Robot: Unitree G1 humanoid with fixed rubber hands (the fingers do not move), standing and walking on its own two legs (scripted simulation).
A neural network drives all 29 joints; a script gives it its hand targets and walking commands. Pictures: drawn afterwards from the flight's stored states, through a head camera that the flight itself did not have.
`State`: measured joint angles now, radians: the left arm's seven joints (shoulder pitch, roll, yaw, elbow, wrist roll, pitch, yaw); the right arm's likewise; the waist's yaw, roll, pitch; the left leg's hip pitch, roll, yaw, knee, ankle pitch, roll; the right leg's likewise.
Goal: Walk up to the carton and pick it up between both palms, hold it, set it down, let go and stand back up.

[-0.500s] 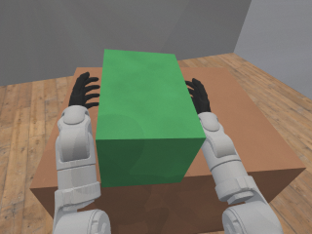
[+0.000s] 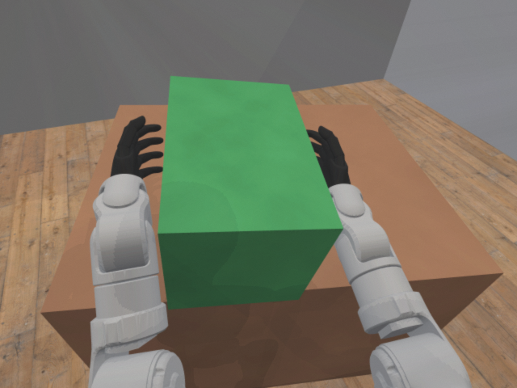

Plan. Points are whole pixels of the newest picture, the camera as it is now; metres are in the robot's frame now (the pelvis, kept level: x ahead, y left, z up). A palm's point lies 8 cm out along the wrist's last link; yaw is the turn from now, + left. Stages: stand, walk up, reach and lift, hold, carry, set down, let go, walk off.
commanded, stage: hold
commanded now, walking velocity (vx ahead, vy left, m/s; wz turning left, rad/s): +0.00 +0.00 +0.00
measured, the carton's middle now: (234, 186) +0.39 +0.01 +0.14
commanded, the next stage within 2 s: none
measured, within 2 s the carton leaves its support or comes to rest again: neither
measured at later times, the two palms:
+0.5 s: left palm (119, 178) +0.35 +0.16 +0.20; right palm (328, 183) +0.35 -0.13 +0.17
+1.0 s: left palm (123, 176) +0.35 +0.16 +0.20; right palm (330, 180) +0.35 -0.13 +0.17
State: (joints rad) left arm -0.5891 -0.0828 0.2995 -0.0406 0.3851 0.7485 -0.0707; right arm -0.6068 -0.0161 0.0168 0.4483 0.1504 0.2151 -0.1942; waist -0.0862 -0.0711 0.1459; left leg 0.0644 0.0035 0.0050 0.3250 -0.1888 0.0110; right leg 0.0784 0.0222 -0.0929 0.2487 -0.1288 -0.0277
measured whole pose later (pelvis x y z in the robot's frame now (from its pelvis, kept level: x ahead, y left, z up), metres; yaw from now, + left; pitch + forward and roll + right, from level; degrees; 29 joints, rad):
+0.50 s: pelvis -0.01 +0.01 +0.00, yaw +0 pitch -12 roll -1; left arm -0.60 -0.08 0.31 0.02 0.38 0.74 -0.08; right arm -0.60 0.00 0.00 0.48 0.13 0.22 -0.19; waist -0.07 -0.07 0.12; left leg 0.06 -0.01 0.01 0.32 -0.18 0.02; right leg 0.07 0.01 -0.09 0.25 -0.12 -0.02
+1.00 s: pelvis +0.00 +0.00 +0.00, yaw +0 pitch -12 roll -1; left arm -0.59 -0.08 0.30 0.00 0.38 0.74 -0.07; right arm -0.60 -0.02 0.02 0.47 0.15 0.22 -0.20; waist -0.08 -0.06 0.13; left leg 0.07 0.00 0.01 0.33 -0.19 0.02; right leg 0.09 0.02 -0.09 0.25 -0.13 -0.02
